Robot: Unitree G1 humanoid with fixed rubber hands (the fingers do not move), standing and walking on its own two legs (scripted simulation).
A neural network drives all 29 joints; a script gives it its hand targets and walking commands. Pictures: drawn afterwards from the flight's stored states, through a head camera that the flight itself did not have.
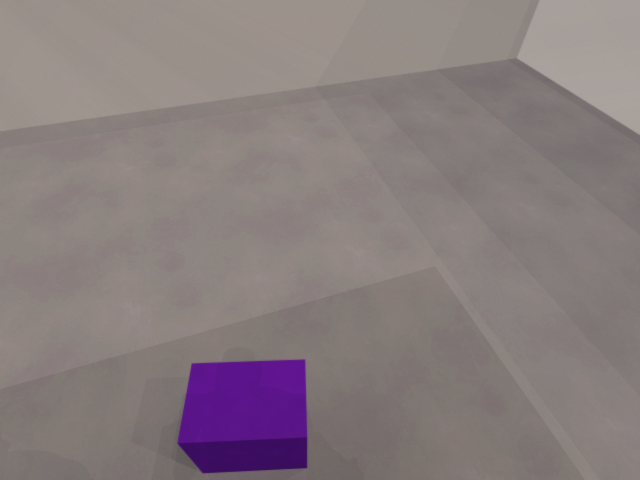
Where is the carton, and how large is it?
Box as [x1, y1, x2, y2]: [177, 359, 306, 472]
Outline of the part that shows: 304,359 192,363 177,443 202,472 306,467 306,409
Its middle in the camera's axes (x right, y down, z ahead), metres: -0.18 +0.47 +1.05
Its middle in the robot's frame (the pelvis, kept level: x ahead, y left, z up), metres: +0.42 +0.17 -0.63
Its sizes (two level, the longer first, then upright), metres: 0.291 0.189 0.290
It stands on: the floor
